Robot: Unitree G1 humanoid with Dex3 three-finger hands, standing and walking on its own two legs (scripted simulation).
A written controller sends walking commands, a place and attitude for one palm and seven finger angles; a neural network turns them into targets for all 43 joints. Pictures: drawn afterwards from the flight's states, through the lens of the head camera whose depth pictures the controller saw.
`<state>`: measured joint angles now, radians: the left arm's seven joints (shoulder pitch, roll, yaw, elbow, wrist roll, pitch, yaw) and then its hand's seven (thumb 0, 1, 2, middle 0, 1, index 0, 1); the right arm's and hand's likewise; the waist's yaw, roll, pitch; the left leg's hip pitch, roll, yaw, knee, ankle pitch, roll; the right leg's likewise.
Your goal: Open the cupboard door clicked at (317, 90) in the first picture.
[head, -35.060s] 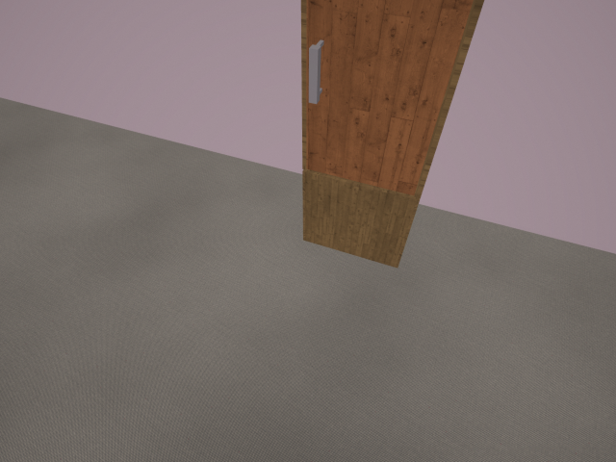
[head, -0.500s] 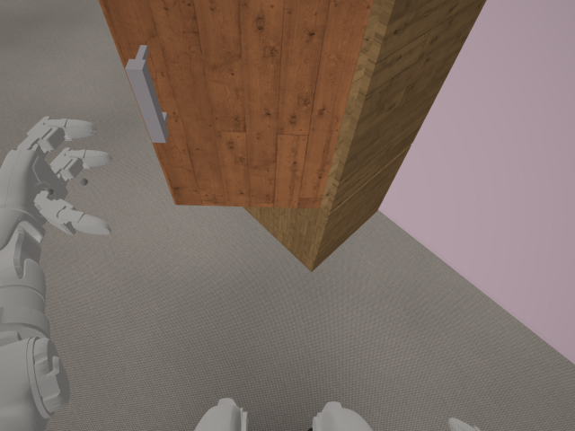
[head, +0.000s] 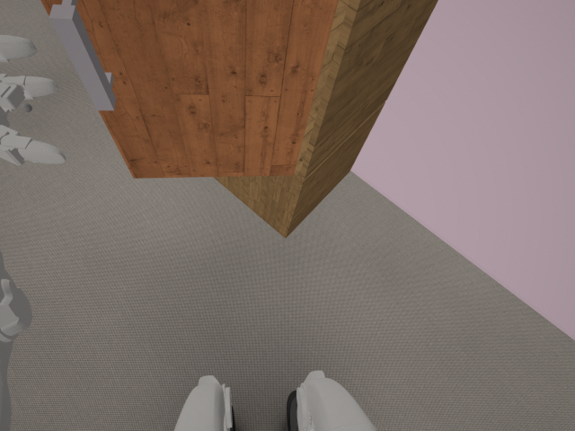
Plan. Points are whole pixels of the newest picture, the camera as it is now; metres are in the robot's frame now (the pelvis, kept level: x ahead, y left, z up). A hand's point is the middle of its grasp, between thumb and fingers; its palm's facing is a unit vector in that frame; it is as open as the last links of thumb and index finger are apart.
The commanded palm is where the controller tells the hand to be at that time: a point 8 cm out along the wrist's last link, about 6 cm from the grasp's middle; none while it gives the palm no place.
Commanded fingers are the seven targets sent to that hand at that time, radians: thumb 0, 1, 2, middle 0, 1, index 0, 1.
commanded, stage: move the hooked fingers beside the handle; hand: left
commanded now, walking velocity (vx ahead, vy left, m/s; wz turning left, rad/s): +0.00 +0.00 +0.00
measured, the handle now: (90, 53) +0.61 +0.24 +0.08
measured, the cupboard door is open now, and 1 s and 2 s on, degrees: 46 46 46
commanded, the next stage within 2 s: slide the fingers in behind the handle in 1.30 s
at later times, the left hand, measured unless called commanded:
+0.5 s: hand (34, 75) +0.56 +0.29 +0.09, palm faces +0.01 -1.00 -0.01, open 14.0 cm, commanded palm +0.54 +0.32 +0.09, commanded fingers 0.00 -0.50 0.30 -0.30 -1.20 -0.30 -1.20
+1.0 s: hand (20, 85) +0.53 +0.30 +0.10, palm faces +0.02 -1.00 +0.00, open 14.0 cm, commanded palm +0.53 +0.33 +0.08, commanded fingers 0.00 -0.50 0.30 -0.30 -1.20 -0.30 -1.20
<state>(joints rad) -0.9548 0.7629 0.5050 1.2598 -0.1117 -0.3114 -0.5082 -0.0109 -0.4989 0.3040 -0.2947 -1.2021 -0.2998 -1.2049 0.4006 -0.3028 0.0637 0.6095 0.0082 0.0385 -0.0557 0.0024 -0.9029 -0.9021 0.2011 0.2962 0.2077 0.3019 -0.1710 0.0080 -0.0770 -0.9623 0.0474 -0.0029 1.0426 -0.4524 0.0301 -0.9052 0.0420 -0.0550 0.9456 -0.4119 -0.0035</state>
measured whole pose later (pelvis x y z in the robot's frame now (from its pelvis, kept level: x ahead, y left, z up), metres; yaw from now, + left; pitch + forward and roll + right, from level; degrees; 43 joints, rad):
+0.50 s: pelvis +0.01 +0.01 -0.01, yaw -2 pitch +27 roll -6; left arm -1.09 0.90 0.55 1.31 -0.05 -0.26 -0.51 -0.01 -0.50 0.30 -0.29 -1.20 -0.30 -1.20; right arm 0.45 -0.29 0.09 0.58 -0.01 0.10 -0.04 0.00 -0.90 -0.90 0.20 0.30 0.21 0.30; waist -0.23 0.03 -0.07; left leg -1.06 0.06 -0.01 1.08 -0.48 0.04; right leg -0.99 0.06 -0.05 0.94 -0.42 0.01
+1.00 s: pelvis +0.02 +0.01 +0.00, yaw -1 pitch +24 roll -6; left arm -1.01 0.83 0.52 1.28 -0.09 -0.29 -0.50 -0.01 -0.50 0.30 -0.29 -1.20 -0.30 -1.20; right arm 0.41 -0.29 0.08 0.58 0.00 0.10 -0.03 0.00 -0.90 -0.90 0.20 0.30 0.21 0.30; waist -0.20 0.02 -0.08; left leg -0.99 0.06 -0.02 1.05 -0.48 0.04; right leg -0.92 0.06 -0.07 0.92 -0.42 0.00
